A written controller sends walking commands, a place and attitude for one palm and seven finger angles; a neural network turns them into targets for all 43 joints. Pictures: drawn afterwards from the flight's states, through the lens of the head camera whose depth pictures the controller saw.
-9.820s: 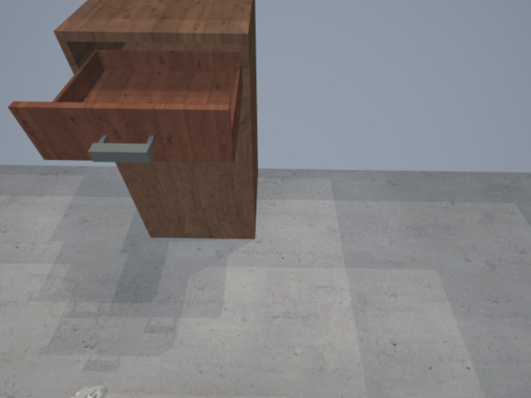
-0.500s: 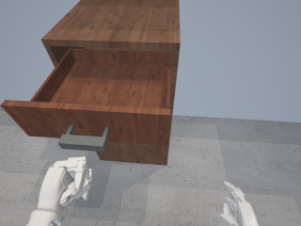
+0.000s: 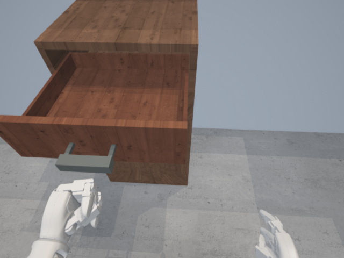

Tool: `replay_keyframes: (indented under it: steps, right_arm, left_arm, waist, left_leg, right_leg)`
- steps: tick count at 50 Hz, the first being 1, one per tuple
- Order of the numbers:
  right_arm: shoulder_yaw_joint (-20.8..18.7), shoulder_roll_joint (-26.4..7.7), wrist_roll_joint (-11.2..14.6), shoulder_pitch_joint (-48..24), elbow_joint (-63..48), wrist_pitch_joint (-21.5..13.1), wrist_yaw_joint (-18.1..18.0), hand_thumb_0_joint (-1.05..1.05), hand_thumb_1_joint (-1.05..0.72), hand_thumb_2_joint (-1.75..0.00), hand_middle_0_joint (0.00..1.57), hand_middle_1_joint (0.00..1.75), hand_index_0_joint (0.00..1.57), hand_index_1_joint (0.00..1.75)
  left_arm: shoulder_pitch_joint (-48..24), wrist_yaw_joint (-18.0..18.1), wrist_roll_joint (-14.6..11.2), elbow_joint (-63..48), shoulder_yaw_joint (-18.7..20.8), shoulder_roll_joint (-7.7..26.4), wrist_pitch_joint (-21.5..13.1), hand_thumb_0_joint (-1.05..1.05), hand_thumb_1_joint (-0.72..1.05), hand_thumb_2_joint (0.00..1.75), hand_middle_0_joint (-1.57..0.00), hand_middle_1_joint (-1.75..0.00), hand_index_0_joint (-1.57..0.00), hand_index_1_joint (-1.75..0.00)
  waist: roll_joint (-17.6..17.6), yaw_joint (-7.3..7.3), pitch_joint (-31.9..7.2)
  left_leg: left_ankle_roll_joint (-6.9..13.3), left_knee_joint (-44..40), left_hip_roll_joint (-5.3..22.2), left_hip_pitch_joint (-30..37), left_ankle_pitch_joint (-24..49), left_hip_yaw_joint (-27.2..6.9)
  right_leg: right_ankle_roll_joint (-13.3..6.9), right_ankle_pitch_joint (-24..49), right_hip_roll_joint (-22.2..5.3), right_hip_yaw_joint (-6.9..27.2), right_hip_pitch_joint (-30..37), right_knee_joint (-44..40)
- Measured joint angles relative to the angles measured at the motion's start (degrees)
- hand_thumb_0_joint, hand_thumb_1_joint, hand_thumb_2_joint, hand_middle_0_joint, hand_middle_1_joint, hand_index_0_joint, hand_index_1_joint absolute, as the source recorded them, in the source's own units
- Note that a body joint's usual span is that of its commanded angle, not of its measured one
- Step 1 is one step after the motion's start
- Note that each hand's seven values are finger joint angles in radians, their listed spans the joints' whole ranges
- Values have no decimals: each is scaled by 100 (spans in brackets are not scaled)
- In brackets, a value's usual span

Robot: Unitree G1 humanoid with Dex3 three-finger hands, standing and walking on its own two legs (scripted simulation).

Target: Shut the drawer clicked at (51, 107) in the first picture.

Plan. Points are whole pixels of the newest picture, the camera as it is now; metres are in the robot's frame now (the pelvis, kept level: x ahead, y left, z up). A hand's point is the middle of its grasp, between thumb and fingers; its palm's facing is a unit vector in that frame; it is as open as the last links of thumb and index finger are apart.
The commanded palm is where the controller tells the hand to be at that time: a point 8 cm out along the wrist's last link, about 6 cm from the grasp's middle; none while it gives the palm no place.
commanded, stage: bring the fist close to the handle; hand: left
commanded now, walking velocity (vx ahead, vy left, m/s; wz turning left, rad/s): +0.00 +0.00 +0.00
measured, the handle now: (89, 155) +0.32 +0.20 +0.08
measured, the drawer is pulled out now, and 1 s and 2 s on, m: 0.29 0.22 0.10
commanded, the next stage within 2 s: push the drawer shut in 0.02 s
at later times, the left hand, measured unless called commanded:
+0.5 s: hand (101, 188) +0.25 +0.16 +0.08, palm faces -0.04 -1.00 -0.05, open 3.1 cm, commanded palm +0.23 +0.22 +0.08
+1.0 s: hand (108, 160) +0.31 +0.16 +0.08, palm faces -0.05 -1.00 -0.04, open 3.0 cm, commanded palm +0.30 +0.21 +0.08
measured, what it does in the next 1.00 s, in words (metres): stands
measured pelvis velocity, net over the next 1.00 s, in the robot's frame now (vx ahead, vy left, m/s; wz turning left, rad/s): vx -0.01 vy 0.00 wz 0.00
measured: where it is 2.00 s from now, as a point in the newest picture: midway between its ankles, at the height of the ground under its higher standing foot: outside the picture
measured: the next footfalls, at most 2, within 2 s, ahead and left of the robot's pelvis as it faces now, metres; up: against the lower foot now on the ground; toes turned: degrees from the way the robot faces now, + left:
none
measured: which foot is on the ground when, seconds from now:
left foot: down 0.00-1.00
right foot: down 0.00-1.00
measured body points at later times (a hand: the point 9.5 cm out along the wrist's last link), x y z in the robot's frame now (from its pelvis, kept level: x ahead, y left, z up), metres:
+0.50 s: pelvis +0.00 +0.00 +0.00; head +0.03 -0.02 +0.45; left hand +0.24 +0.21 +0.09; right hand +0.17 -0.25 -0.08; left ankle +0.01 +0.12 -0.70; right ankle -0.03 -0.10 -0.70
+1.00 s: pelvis -0.01 +0.00 +0.01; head +0.03 -0.01 +0.46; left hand +0.31 +0.21 +0.08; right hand +0.14 -0.24 -0.09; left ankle +0.01 +0.12 -0.70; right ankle -0.03 -0.10 -0.70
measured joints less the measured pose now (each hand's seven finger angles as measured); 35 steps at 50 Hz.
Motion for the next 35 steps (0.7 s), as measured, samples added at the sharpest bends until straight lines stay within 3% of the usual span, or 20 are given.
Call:
replay_keyframes:
  steps: [14, 35]
  right_arm:
    - [75, -44, 14, -77, 55, 45, -49, 2, -90, -90, 21, 30, 20, 30]
    - [72, -96, 21, -146, 289, 152, -62, 2, -91, -90, 21, 30, 20, 30]
  left_arm:
    - [-649, -140, -109, 552, 201, 124, 23, 2, 90, 90, -140, -160, -140, -160]
    - [-1749, -128, -19, 1451, 154, 129, 19, -2, 83, 93, -140, -160, -140, -160]
  waist:
    - [13, 2, 26]
    - [-27, 28, 144]
  left_leg:
    - [-47, -12, 26, -18, 6, -60]
    - [-12, -206, -27, 80, 140, -40]
  right_leg:
    - [-45, -7, 33, -55, 0, -21]
    - [-10, 111, -13, -37, 86, -183]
